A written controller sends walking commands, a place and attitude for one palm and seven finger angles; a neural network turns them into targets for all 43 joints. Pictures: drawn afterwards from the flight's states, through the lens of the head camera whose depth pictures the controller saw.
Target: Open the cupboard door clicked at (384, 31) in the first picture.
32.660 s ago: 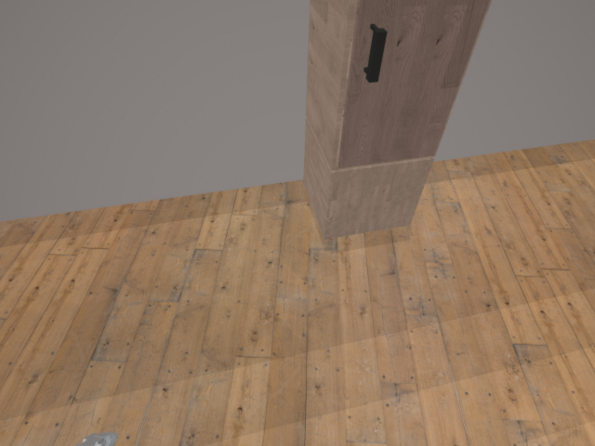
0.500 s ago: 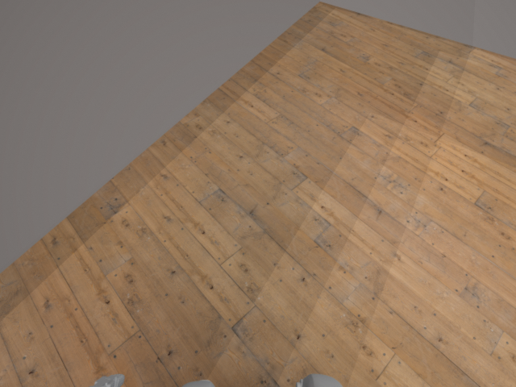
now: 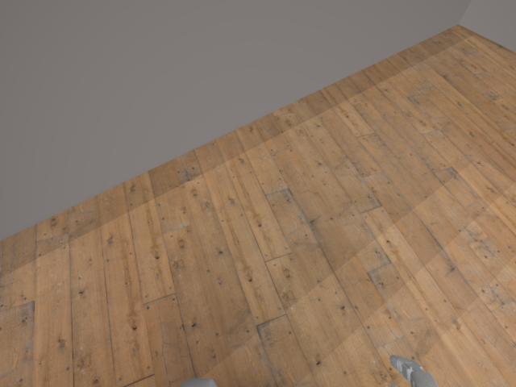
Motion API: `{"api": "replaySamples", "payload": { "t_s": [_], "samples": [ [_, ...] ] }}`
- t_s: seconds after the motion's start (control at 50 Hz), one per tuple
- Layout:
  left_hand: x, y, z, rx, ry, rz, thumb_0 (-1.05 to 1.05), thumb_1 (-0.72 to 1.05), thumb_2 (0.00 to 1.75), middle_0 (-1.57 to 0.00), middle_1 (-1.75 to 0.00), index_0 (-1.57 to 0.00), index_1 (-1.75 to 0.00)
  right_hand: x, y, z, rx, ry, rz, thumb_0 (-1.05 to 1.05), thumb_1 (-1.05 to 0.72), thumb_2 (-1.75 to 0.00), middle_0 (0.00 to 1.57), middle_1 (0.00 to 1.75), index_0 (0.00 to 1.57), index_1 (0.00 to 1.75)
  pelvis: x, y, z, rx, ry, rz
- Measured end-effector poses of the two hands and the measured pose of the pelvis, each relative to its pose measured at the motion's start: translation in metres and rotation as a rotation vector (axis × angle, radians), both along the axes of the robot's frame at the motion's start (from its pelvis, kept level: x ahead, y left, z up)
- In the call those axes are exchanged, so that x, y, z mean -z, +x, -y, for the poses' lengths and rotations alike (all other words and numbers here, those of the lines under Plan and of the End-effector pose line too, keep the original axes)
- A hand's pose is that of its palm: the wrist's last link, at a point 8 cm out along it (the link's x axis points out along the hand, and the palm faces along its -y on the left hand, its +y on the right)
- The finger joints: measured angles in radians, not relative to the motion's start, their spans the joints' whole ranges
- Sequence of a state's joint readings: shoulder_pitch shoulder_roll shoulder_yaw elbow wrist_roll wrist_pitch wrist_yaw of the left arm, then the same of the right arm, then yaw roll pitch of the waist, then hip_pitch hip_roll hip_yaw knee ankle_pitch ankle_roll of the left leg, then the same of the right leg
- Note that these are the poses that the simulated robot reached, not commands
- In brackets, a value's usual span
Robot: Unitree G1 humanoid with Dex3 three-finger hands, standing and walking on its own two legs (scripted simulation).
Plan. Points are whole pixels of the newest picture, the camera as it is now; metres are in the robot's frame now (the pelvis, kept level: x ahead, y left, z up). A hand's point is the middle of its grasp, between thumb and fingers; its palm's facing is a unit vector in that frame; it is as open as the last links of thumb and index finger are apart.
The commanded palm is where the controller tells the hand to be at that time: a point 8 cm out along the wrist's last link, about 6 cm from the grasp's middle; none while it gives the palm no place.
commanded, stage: turn to face it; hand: left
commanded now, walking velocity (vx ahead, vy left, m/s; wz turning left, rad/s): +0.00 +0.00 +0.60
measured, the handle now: out of the picture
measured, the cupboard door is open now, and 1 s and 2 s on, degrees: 46 46 46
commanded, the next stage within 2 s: none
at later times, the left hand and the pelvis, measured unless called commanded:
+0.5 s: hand out of the picture +0.05 +0.17 -0.14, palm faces +0.28 -0.93 -0.25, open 7.4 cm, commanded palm none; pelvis +0.01 -0.04 +0.02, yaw +18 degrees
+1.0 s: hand out of the picture +0.01 +0.18 -0.14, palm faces +0.56 -0.76 -0.31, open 7.4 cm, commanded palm none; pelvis +0.04 -0.07 +0.01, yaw +36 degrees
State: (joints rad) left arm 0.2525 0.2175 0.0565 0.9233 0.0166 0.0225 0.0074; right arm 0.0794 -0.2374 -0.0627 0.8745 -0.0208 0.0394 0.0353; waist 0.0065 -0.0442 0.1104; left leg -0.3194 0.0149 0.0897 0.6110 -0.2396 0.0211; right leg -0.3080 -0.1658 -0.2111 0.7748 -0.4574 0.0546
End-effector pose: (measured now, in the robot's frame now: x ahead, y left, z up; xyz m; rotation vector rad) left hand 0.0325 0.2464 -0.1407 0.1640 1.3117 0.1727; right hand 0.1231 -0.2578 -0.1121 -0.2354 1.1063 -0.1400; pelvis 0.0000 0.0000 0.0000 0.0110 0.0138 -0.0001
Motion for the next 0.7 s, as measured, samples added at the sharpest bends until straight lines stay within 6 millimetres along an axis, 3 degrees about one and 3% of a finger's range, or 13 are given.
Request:
{"api": "replaySamples", "payload": {
  "t_s": [0.06,0.16,0.32,0.42,0.52,0.64,0.7],
  "samples": [
    [0.001,-0.004,-0.01,-0.041,0.017,-0.02,0.01,0.9,0.9,-0.2,-0.3,-0.2,-0.3,-0.004,0.004,-0.007,-0.037,-0.013,0.001,0.01,-0.91,-0.9,0.2,0.3,0.2,0.3,-0.002,0.0,0.001,-0.029,-0.007,0.006],
    [-0.016,0.011,-0.014,-0.087,0.038,0.056,0.01,0.91,0.9,-0.2,-0.3,-0.2,-0.3,-0.006,-0.004,-0.007,-0.075,-0.014,-0.059,0.0,-0.91,-0.9,0.2,0.3,0.2,0.3,-0.012,0.002,0.009,-0.09,-0.026,0.005],
    [-0.033,0.031,0.006,-0.116,0.111,0.189,0.01,0.9,0.9,-0.2,-0.3,-0.2,-0.3,0.019,-0.006,0.022,-0.1,0.025,-0.135,0.01,-0.91,-0.9,0.2,0.3,0.2,0.3,-0.003,0.009,0.04,-0.182,-0.006,-0.005],
    [-0.038,0.013,0.025,-0.171,0.102,0.162,0.01,0.9,0.9,-0.2,-0.3,-0.2,-0.3,0.016,0.011,0.03,-0.142,0.021,-0.159,0.01,-0.91,-0.9,0.2,0.3,0.2,0.3,-0.011,0.012,0.045,-0.256,0.004,0.01],
    [-0.029,-0.009,0.037,-0.236,0.047,0.129,0.01,0.9,0.9,-0.2,-0.3,-0.2,-0.3,0.003,0.037,0.016,-0.22,0.011,-0.143,0.01,-0.91,-0.9,0.2,0.3,0.2,0.3,-0.016,0.015,0.044,-0.323,0.023,0.006],
    [0.0,-0.049,0.025,-0.356,0.002,0.081,0.01,0.9,0.9,-0.21,-0.3,-0.21,-0.3,0.003,0.073,-0.018,-0.352,-0.03,-0.068,0.01,-0.91,-0.9,0.2,0.3,0.2,0.3,0.001,0.013,0.029,-0.408,-0.007,-0.002],
    [-0.001,-0.062,0.018,-0.404,0.016,0.049,0.01,0.9,0.9,-0.2,-0.3,-0.2,-0.3,-0.003,0.078,-0.028,-0.395,-0.044,-0.058,0.01,-0.91,-0.9,0.2,0.3,0.2,0.3,-0.003,0.013,0.03,-0.439,-0.018,-0.004]
  ]
}}
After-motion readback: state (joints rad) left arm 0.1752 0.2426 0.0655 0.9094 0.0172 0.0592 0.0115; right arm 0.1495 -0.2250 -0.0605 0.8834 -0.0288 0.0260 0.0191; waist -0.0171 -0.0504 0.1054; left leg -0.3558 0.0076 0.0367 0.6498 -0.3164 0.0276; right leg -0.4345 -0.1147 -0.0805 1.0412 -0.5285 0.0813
